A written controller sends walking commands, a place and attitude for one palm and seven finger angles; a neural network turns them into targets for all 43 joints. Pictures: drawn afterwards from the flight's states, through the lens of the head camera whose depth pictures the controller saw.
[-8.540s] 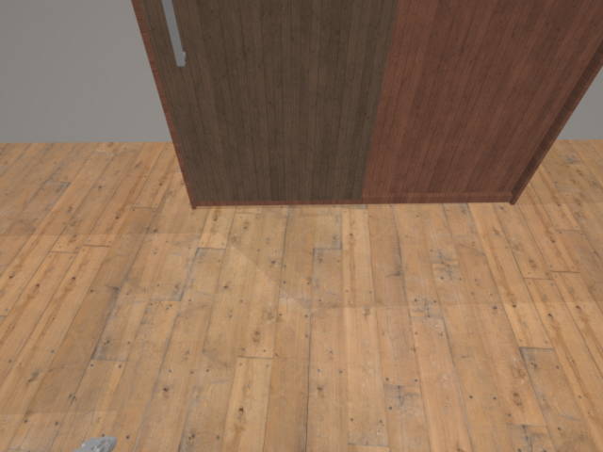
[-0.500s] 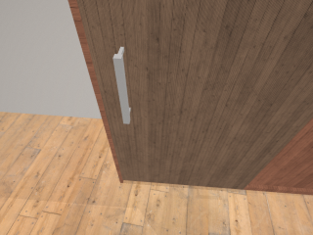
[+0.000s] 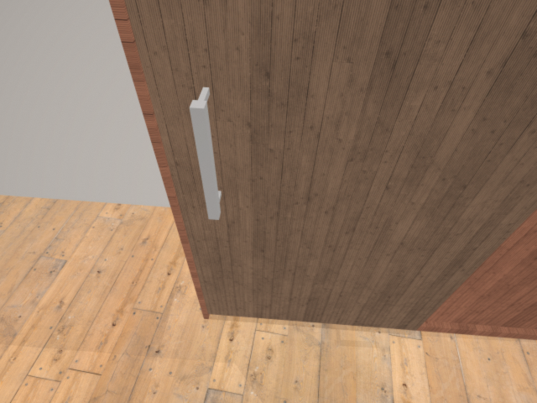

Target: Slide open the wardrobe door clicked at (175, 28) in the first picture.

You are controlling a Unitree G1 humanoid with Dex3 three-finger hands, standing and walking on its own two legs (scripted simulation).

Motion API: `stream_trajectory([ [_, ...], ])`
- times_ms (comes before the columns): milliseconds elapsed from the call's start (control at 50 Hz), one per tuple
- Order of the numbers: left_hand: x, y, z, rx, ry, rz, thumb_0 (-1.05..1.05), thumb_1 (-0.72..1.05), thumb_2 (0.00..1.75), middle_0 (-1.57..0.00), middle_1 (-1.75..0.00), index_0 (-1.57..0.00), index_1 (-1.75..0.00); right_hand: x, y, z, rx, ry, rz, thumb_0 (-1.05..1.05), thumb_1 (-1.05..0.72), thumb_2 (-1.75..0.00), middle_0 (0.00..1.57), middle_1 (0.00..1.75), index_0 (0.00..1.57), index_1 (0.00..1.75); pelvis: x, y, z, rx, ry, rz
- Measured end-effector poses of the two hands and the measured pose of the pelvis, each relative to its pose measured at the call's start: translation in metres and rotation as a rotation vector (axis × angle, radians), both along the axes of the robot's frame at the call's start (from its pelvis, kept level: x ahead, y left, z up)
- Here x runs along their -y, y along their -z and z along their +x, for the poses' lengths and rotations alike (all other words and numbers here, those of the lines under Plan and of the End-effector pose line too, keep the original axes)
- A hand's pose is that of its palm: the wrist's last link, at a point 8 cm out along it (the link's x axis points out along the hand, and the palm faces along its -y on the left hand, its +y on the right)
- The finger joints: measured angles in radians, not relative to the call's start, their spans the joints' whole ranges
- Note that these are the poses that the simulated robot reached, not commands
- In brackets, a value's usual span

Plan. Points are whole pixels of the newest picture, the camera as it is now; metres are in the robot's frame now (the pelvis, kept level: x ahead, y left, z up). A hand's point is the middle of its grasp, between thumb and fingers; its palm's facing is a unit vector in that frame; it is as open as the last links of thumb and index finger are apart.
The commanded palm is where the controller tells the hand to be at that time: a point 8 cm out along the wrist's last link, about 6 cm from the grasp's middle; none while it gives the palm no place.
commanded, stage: look again from close up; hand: left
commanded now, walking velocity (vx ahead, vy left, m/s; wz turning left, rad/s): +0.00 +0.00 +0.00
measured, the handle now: (210, 160) +0.51 +0.14 +0.07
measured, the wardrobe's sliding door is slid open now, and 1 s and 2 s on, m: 0.00 0.00 0.00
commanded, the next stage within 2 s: raise the hand with hooked fingers in 0.04 s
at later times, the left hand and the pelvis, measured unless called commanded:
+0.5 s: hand (124, 379) +0.16 +0.22 -0.04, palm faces -0.03 -1.00 -0.04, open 8.3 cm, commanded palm +0.13 +0.27 -0.04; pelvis -0.04 -0.02 -0.08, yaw +0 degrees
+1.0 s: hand (108, 341) +0.20 +0.23 +0.01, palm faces +0.03 -1.00 -0.06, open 11.2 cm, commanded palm +0.17 +0.28 +0.02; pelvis -0.02 -0.02 -0.06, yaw +1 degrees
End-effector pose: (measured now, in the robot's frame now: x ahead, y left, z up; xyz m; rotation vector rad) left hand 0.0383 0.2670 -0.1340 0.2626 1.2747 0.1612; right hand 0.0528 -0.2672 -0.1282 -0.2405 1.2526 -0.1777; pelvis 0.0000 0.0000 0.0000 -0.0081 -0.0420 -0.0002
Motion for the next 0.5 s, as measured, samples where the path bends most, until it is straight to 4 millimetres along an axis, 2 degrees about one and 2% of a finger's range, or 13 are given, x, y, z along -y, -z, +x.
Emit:
stream_trajectory([
  [160,0.001,0.002,-0.007,-0.027,-0.008,0.004,0.00,0.91,0.90,-0.20,-0.30,-0.20,-0.30,-0.002,0.002,-0.005,-0.021,0.005,0.001,0.01,-0.91,-0.90,0.20,0.30,0.20,0.30,-0.001,0.001,0.003,-0.006,0.002,-0.003],
  [180,-0.001,-0.003,0.001,0.035,-0.085,-0.011,0.01,0.90,0.90,-0.20,-0.30,-0.20,-0.30,-0.003,0.001,-0.003,0.004,0.006,-0.010,0.01,-0.91,-0.90,0.20,0.30,0.20,0.30,-0.001,0.002,0.001,-0.003,0.001,-0.007],
  [220,-0.005,-0.034,0.034,0.314,-0.132,-0.006,0.01,0.90,0.90,-0.21,-0.30,-0.20,-0.31,-0.007,-0.004,0.005,0.114,-0.033,-0.034,0.01,-0.91,-0.90,0.20,0.30,0.20,0.30,-0.001,0.004,-0.001,0.003,-0.004,0.003],
  [280,-0.005,-0.089,0.083,0.724,-0.102,-0.019,0.02,0.88,0.89,-0.21,-0.32,-0.20,-0.32,-0.016,-0.013,0.027,0.304,-0.090,-0.009,0.01,-0.91,-0.90,0.20,0.30,0.20,0.30,0.002,0.010,-0.007,-0.014,-0.033,0.006],
  [340,-0.004,-0.120,0.116,1.038,-0.015,-0.076,0.01,0.84,0.87,-0.21,-0.34,-0.20,-0.35,-0.020,-0.019,0.051,0.463,-0.131,0.012,0.01,-0.91,-0.90,0.20,0.30,0.20,0.30,0.008,0.023,-0.018,-0.077,-0.035,-0.005],
  [400,0.001,-0.121,0.125,1.228,0.130,-0.152,0.01,0.78,0.85,-0.21,-0.38,-0.20,-0.38,-0.018,-0.019,0.075,0.601,-0.174,0.015,0.01,-0.91,-0.90,0.20,0.30,0.20,0.30,0.014,0.044,-0.028,-0.145,-0.015,-0.013],
  [460,0.001,-0.107,0.117,1.280,0.240,-0.213,0.01,0.72,0.82,-0.21,-0.41,-0.21,-0.42,-0.013,-0.016,0.096,0.715,-0.205,0.006,0.01,-0.90,-0.90,0.20,0.30,0.20,0.30,0.019,0.069,-0.035,-0.188,0.001,-0.012],
  [500,-0.004,-0.094,0.105,1.266,0.215,-0.246,0.01,0.68,0.81,-0.22,-0.44,-0.22,-0.45,-0.010,-0.014,0.107,0.766,-0.213,-0.005,0.01,-0.90,-0.90,0.20,0.30,0.20,0.30,0.021,0.081,-0.036,-0.197,0.003,-0.016],
])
